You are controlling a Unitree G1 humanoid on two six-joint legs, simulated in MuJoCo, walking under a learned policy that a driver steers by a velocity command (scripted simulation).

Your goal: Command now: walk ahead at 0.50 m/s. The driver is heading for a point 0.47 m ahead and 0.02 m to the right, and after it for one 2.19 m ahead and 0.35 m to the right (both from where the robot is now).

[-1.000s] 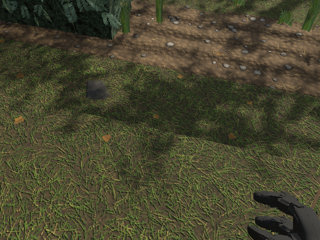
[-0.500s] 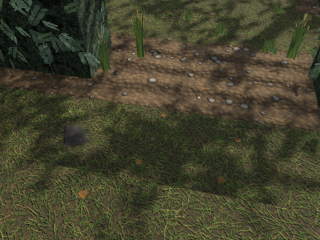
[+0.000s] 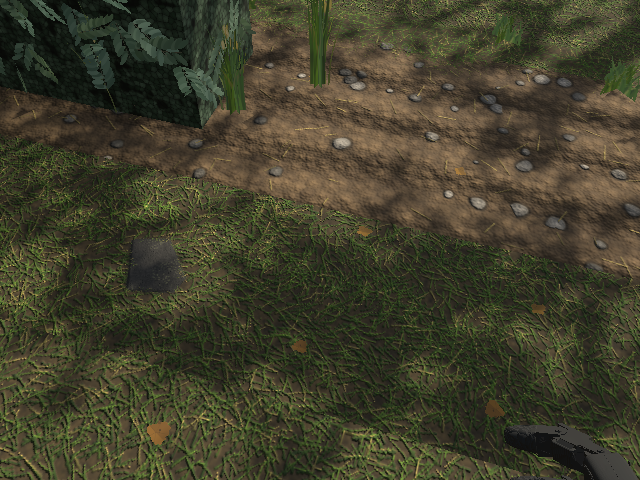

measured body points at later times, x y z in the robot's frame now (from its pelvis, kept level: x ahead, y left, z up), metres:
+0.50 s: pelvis +0.26 -0.04 -0.04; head +0.29 -0.05 +0.41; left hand +0.50 +0.18 -0.09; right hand +0.23 -0.30 -0.18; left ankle +0.09 +0.08 -0.71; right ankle +0.36 -0.12 -0.75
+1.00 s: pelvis +0.48 -0.02 -0.04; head +0.47 -0.02 +0.41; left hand +0.60 +0.24 -0.15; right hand +0.61 -0.31 -0.11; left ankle +0.49 +0.12 -0.76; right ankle +0.37 -0.13 -0.74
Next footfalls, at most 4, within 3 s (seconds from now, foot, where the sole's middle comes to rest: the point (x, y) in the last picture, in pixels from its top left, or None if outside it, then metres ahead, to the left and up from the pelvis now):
0.44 right None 0.40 -0.12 -0.79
0.94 left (311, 455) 0.53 0.11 -0.79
1.50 right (491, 397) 0.80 -0.33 -0.97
1.90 left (426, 315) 1.03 -0.16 -0.97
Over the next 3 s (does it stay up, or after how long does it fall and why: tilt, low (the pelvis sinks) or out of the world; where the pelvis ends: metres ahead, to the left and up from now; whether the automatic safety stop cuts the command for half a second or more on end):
stays up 1.18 -0.20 -0.19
